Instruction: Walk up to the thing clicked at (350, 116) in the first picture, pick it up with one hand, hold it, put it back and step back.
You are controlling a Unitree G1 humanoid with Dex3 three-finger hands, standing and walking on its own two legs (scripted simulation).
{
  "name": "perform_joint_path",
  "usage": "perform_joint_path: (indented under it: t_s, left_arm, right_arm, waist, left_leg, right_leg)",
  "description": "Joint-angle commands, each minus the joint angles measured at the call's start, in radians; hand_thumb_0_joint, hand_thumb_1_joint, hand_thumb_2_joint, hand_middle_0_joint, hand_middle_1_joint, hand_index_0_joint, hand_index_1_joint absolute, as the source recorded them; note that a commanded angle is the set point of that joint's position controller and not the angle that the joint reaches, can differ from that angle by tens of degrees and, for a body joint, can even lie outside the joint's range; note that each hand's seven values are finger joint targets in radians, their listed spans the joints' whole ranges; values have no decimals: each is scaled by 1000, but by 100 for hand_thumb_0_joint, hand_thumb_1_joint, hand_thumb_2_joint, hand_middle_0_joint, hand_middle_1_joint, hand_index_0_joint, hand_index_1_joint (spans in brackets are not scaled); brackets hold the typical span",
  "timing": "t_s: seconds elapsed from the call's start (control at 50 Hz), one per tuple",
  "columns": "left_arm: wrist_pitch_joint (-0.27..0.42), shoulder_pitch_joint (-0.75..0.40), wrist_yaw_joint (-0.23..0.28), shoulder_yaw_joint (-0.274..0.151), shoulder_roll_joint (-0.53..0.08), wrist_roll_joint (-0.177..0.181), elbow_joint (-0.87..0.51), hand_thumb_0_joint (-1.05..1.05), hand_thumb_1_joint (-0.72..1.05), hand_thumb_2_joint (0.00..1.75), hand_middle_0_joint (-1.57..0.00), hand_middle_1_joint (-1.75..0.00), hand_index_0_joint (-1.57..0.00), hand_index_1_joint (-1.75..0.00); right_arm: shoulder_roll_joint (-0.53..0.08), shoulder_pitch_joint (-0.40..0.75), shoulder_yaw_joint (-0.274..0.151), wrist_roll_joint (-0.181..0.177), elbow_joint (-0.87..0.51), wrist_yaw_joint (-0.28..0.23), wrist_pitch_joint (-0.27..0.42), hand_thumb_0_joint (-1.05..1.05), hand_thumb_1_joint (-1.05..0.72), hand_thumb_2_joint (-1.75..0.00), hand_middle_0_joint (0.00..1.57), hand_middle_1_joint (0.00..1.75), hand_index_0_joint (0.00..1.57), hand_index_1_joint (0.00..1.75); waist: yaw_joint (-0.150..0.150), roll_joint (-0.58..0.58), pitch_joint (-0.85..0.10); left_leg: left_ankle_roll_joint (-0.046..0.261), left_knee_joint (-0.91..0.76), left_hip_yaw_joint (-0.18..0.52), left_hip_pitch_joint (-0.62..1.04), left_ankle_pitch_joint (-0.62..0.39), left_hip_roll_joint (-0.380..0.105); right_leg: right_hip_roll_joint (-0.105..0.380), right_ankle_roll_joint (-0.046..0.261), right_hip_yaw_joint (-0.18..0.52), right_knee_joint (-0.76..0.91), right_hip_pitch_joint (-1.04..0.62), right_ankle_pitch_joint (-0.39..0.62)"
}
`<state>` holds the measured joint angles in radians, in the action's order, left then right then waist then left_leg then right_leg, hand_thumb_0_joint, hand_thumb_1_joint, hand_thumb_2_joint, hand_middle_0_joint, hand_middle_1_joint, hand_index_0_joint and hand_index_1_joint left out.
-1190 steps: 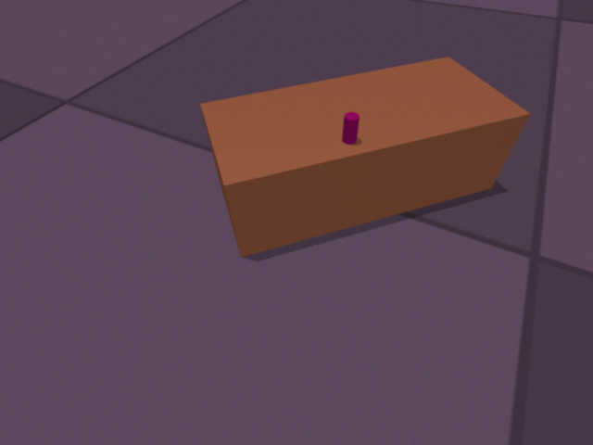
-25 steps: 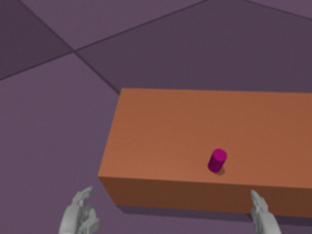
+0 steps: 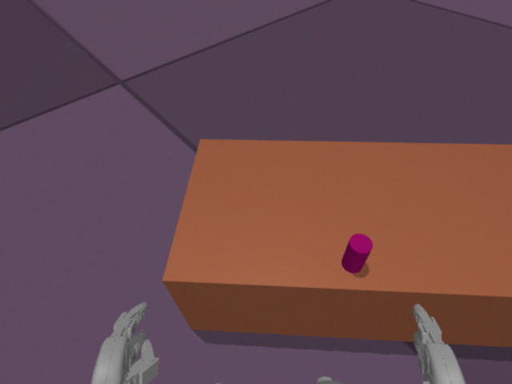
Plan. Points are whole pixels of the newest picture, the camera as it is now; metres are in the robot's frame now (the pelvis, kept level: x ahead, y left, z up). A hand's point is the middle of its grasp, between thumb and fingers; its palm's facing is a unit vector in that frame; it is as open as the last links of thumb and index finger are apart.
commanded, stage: home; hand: right
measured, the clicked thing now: (356, 254) +0.47 -0.22 -0.24
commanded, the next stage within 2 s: stand in 1.52 s
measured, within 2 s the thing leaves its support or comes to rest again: neither
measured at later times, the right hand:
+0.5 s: hand (399, 361) +0.18 -0.18 -0.05, palm faces +0.12 +0.97 -0.22, open 17.3 cm
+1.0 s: hand (396, 358) +0.19 -0.18 -0.05, palm faces +0.12 +0.97 -0.22, open 17.4 cm
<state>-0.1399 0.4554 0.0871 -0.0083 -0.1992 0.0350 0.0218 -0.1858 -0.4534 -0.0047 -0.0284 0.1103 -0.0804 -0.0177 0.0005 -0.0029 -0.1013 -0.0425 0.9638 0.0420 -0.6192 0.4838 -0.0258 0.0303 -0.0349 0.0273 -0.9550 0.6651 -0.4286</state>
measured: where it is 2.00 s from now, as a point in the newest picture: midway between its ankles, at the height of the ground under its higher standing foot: outside the picture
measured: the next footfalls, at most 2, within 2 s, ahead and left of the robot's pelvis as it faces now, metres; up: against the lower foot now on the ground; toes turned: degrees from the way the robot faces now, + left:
none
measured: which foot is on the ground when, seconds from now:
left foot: down 0.00-1.00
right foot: down 0.00-1.00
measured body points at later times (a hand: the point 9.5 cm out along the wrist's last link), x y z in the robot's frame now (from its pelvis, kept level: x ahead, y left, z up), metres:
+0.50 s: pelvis +0.01 -0.01 +0.00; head +0.04 -0.01 +0.45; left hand +0.17 +0.22 -0.03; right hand +0.17 -0.23 -0.03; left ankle +0.00 +0.15 -0.68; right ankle +0.03 -0.14 -0.68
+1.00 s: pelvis +0.01 +0.00 +0.00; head +0.04 -0.01 +0.45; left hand +0.17 +0.23 -0.03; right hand +0.18 -0.23 -0.03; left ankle +0.00 +0.15 -0.68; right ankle +0.03 -0.14 -0.68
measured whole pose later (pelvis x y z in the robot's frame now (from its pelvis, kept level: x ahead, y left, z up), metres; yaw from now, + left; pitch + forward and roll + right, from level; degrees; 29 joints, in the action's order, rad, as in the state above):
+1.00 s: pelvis +0.01 +0.00 +0.00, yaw +0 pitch +9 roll +0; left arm -0.14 0.47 0.08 -0.01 -0.19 0.03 -0.01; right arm -0.18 -0.47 -0.01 -0.03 0.07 -0.09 -0.03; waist 0.00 0.00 -0.12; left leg -0.05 0.98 0.05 -0.64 0.51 -0.03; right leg 0.03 -0.03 0.02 -0.98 0.69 -0.46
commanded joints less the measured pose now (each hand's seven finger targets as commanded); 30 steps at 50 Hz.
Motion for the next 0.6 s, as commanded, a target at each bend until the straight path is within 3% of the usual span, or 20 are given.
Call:
perform_joint_path:
  t_s: [0.0,0.1,0.12,0.14,0.16,0.34,0.36,0.48,0.5,0.52,0.58]
  left_arm:
    - [59,1,5,-51,-89,-8,-174,0,90,90,-20,-30,-20,-30]
    - [64,-18,2,-71,-110,-4,-186,0,90,90,-20,-30,-20,-30]
    - [63,0,2,-69,-104,-4,-174,0,90,90,-20,-30,-20,-30]
    - [64,-19,2,-68,-109,-3,-200,0,90,90,-20,-30,-20,-30]
    - [63,-14,1,-66,-108,-2,-193,0,90,90,-20,-30,-20,-30]
    - [69,-35,3,-56,-101,-3,-213,0,90,90,-20,-30,-20,-30]
    - [69,-4,2,-60,-97,-6,-195,0,90,90,-20,-30,-20,-30]
    - [67,-6,4,-57,-96,-4,-206,0,90,90,-20,-30,-20,-30]
    - [65,5,4,-62,-94,-6,-190,0,90,90,-20,-30,-20,-30]
    - [63,6,5,-54,-92,-6,-206,0,90,90,-20,-30,-20,-30]
    - [63,9,4,-52,-88,-6,-208,0,90,90,-20,-30,-20,-30]
  right_arm:
    - [-97,44,-51,9,-209,-15,68,0,54,-6,5,5,5,5]
    - [-81,46,-43,9,-188,-18,61,0,53,-6,5,5,5,5]
    - [-94,27,-56,9,-210,-18,62,0,51,-7,6,6,6,6]
    - [-95,28,-54,9,-200,-19,61,0,53,-6,5,6,5,6]
    - [-94,16,-56,8,-200,-18,61,0,52,-7,5,6,5,6]
    - [-87,31,-42,8,-208,-22,64,0,52,-7,5,6,5,6]
    - [-101,22,-58,9,-230,-24,66,0,51,-7,6,6,6,6]
    - [-91,22,-47,5,-215,-23,60,0,53,-6,5,5,5,5]
    - [-100,8,-61,8,-219,-22,59,0,54,-6,5,5,5,5]
    - [-95,17,-54,7,-213,-22,56,0,52,-7,5,6,5,6]
    - [-88,15,-46,6,-219,-20,55,0,54,-6,5,5,5,5]
  waist:
    - [-2,22,-100]
    - [-7,21,-61]
    - [10,31,-80]
    - [1,12,-84]
    - [13,5,-77]
    - [7,16,-86]
    - [12,35,-113]
    - [2,-2,-109]
    - [8,11,-119]
    - [-4,-12,-117]
    - [-2,-4,-115]
  left_leg:
    - [38,-169,-73,9,-149,25]
    - [42,-161,-92,-30,-70,35]
    - [44,-159,-91,-13,-85,34]
    - [41,-161,-90,-11,-91,34]
    - [42,-156,-93,-6,-102,35]
    - [43,-147,-88,-10,-106,35]
    - [43,-137,-90,5,-143,35]
    - [39,-144,-81,11,-180,32]
    - [38,-142,-78,19,-207,28]
    - [35,-147,-78,13,-208,29]
    - [35,-144,-78,13,-202,29]
  right_leg:
    - [-26,34,-78,152,-119,120]
    - [-12,30,-48,189,-101,39]
    - [-14,29,-52,182,-103,60]
    - [-16,32,-57,177,-104,68]
    - [-15,30,-55,177,-101,85]
    - [-10,28,-51,175,-102,83]
    - [-13,27,-54,165,-113,124]
    - [-18,34,-68,142,-113,158]
    - [-22,34,-72,132,-115,185]
    - [-22,36,-73,129,-109,183]
    - [-22,36,-73,130,-110,177]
